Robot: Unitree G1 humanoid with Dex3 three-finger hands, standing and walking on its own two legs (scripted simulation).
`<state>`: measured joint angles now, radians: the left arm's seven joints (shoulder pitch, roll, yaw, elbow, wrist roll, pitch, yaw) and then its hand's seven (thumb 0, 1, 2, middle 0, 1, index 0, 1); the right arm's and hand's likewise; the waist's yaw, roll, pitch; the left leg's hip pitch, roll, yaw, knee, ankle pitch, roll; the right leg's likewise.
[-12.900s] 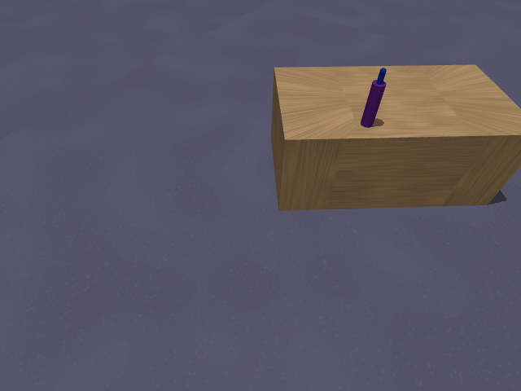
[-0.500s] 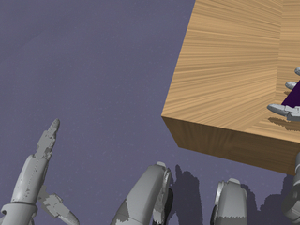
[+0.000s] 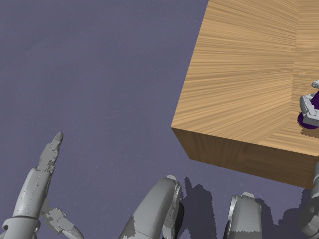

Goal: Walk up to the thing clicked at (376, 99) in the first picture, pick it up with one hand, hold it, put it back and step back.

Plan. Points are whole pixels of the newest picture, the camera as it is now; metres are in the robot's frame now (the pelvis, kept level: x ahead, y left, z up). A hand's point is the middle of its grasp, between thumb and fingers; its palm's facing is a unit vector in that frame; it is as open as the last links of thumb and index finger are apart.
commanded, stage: settle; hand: right
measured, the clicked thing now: out of the picture +0.48 -0.25 +0.00
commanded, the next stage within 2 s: lift in 0.74 s
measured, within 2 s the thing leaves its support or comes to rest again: neither
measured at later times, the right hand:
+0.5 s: hand out of the picture +0.48 -0.25 +0.00, palm faces +0.24 +0.97 +0.01, open 6.8 cm
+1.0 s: hand out of the picture +0.48 -0.25 +0.03, palm faces +0.24 +0.97 +0.01, open 6.8 cm
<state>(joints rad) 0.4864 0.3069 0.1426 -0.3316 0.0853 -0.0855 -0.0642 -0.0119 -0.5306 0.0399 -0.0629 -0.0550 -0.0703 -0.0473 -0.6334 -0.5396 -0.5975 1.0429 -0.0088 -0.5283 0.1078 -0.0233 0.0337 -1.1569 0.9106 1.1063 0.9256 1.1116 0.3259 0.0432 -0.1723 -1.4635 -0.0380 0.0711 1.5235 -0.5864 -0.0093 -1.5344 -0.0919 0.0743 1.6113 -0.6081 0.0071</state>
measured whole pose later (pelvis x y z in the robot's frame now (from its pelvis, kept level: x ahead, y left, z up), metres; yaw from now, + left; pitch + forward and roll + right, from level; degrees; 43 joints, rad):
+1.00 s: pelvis +0.02 +0.00 +0.06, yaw -2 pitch +26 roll +5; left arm 0.44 0.27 0.07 -0.18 0.09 -0.05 -0.04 -0.01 -0.53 0.04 -0.06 -0.06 -0.07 -0.05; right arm -0.62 -0.49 -0.54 1.08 0.02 -0.54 0.11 -0.02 0.03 -1.16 0.91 1.11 0.93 1.11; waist 0.27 0.03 -0.16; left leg -1.22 -0.03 0.06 1.30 -0.54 -0.01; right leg -1.29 -0.08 0.06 1.39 -0.56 0.01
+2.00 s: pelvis +0.04 +0.00 +0.13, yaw -4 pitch +12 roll +1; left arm 0.41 0.21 0.08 0.15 0.01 -0.02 0.02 -0.01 -0.53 0.03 -0.06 -0.06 -0.07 -0.05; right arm -0.23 -0.20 -0.26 0.55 0.12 -0.37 0.03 -0.02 0.04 -1.16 0.91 1.10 0.93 1.11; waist 0.08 0.02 -0.11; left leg -0.74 0.01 0.00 0.99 -0.46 -0.01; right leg -0.77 -0.04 -0.02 1.00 -0.45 0.01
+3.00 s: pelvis +0.04 +0.00 +0.16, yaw -4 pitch +6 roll +0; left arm 0.36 0.20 0.09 0.32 -0.01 -0.05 0.05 -0.01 -0.53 0.04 -0.06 -0.06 -0.07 -0.05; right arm -0.08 -0.16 -0.16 0.38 0.14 -0.29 -0.01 -0.02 0.03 -1.16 0.91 1.10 0.93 1.11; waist 0.04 0.01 -0.07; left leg -0.53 0.02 -0.01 0.82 -0.39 -0.02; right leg -0.55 -0.03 -0.03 0.83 -0.38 0.00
